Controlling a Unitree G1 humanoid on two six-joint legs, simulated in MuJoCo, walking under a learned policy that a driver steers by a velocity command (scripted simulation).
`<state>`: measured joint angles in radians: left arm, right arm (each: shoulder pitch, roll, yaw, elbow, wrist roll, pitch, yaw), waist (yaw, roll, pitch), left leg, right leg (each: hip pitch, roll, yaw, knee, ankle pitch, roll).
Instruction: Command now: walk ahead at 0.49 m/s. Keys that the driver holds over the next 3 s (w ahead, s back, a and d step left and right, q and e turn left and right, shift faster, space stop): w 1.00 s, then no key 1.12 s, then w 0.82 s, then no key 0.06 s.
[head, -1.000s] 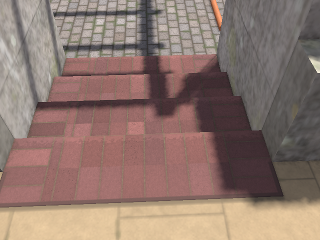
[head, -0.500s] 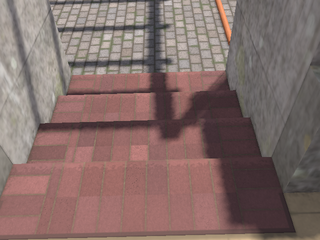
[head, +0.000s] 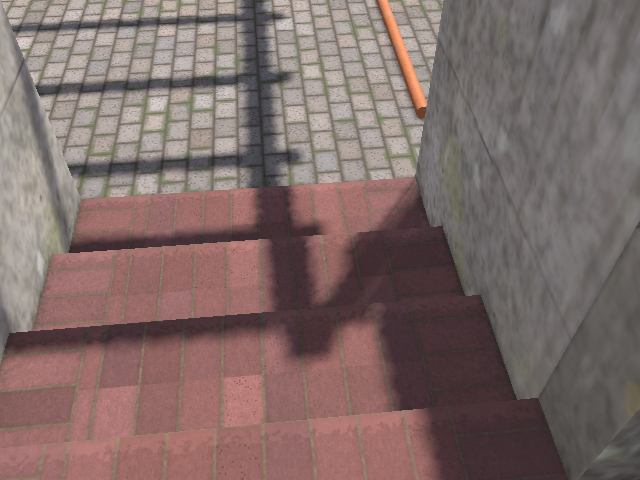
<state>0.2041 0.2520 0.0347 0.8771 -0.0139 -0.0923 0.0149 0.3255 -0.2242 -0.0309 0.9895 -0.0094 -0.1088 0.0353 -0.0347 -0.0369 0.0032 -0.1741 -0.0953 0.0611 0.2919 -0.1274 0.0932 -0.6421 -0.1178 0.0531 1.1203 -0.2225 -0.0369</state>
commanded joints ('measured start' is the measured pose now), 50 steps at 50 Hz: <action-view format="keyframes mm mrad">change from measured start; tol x32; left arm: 1 38 38 10 -42 14 7 5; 50 84 78 41 -49 13 30 -8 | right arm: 1 -54 -136 -22 -62 1 -17 -19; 50 -40 -149 -44 -134 1 -7 -18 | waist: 1 49 74 51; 16 150 -230 -323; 39 -72 -68 -30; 42 -51 367 -273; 50 59 90 26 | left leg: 1 -130 268 -191 -199 98 167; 12 145 333 -203 -19 140 106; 14 11 223 -103 379 311 42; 17 -631 107 -174 1031 -386 -20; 36 -476 180 -108 464 195 -32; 40 89 79 -2 334 100 48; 42 462 442 -694 146 161 276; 50 -146 300 -289 -107 108 175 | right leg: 1 36 -36 -4 -191 163 24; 13 332 98 -101 -655 89 -47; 16 1011 -295 667 -838 -84 -293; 22 494 -105 154 -962 191 -190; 39 521 -97 -39 -579 701 -109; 40 430 -37 -58 -345 678 -82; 42 -62 202 61 318 -415 -23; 50 18 -34 37 -33 41 -8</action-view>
